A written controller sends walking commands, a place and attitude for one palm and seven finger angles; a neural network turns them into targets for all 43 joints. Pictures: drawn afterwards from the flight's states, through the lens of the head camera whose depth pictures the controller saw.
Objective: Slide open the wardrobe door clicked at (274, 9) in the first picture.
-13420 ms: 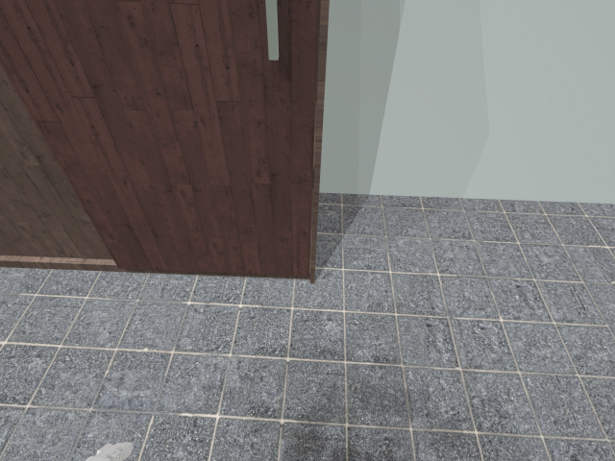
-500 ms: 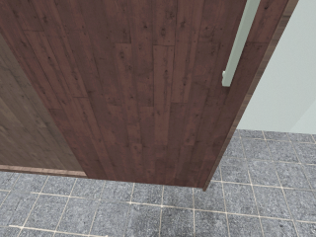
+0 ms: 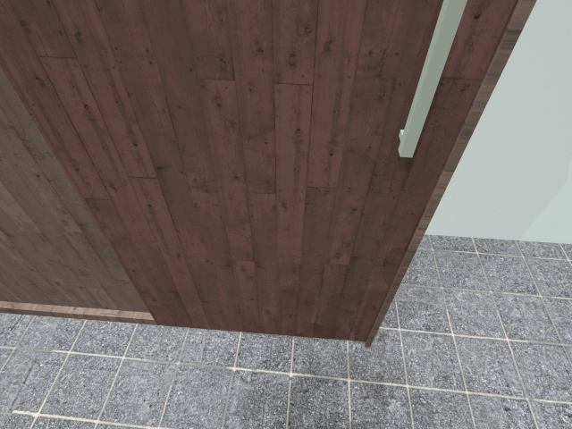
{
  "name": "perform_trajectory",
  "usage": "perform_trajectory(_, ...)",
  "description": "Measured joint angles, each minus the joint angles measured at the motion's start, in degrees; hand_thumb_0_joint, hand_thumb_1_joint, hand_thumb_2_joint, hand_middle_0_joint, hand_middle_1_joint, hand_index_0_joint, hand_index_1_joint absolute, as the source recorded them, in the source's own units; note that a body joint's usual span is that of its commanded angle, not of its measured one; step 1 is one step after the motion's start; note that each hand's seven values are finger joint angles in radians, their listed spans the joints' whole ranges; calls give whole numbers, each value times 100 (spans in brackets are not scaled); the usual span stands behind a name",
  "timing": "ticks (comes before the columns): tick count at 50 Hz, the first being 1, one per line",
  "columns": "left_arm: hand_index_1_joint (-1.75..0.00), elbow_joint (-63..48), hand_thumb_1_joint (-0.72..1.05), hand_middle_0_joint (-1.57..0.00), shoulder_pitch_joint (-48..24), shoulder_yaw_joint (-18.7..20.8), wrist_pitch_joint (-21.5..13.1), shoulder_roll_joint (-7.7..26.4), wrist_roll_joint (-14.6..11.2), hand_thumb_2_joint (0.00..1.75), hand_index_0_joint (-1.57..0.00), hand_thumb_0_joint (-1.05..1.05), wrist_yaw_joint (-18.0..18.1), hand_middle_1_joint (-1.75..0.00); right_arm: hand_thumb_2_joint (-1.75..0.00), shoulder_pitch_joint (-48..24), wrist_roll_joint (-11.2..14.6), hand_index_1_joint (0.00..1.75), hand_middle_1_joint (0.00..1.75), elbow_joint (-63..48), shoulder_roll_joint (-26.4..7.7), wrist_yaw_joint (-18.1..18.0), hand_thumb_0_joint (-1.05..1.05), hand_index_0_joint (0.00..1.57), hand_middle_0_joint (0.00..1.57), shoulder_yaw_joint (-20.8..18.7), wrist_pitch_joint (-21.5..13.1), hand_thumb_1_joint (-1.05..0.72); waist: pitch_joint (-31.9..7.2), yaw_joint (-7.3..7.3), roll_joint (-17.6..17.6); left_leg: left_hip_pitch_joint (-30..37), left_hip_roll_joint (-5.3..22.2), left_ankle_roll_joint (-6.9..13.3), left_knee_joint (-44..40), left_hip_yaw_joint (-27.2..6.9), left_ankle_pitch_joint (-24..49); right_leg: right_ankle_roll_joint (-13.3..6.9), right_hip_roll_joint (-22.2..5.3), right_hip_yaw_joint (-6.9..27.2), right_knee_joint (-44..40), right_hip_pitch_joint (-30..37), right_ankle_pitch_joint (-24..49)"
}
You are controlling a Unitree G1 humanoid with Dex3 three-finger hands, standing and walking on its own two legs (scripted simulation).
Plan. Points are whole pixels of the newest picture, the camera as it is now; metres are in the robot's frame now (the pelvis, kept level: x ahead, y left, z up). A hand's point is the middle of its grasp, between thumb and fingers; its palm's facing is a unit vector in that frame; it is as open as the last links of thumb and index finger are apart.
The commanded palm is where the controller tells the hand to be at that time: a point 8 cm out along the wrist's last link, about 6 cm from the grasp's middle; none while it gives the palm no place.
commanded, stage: look again from close up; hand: right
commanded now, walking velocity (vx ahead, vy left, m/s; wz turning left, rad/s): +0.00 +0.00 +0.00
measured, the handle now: (425, 78) +0.53 -0.16 +0.25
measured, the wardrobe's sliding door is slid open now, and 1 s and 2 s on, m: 0.00 0.00 0.00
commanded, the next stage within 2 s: shuffle to correct the standing spot in 0.78 s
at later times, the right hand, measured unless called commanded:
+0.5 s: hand out of the picture +0.06 -0.24 -0.16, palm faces -0.02 +0.95 -0.32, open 7.4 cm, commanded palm none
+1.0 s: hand out of the picture +0.06 -0.23 -0.16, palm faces -0.01 +0.95 -0.31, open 7.4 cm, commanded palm none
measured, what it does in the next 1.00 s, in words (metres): stands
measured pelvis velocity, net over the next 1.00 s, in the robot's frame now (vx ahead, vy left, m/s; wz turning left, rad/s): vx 0.00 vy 0.01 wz -0.01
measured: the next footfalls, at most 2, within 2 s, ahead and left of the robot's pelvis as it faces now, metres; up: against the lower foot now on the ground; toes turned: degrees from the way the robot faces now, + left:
left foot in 1.50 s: +0.14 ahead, +0.10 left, +0.00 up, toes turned +3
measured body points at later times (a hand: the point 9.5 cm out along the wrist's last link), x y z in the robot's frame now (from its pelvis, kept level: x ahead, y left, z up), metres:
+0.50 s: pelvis +0.00 +0.00 +0.00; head +0.00 +0.00 +0.45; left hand +0.06 +0.29 -0.14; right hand +0.06 -0.29 -0.14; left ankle +0.02 +0.12 -0.75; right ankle -0.04 -0.10 -0.75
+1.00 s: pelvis +0.00 +0.01 +0.00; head +0.00 +0.00 +0.45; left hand +0.06 +0.29 -0.14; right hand +0.06 -0.28 -0.14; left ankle +0.02 +0.12 -0.75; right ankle -0.04 -0.10 -0.75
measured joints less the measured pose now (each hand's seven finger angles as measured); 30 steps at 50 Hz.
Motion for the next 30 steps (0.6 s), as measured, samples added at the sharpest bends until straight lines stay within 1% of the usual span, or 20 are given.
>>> perform_trajectory(30, -30, 25, 91, -21, 21, 3, 4, 25, 1, 90, -20, 1, -2, -30, -90, 15, 0, 30, 30, 34, -14, 14, 0, 20, 20, -7, -11, -90, 8, 1, 1, 5, -36, 44, -32, 38, 21, 44, -38, 38, -7, -18, 25)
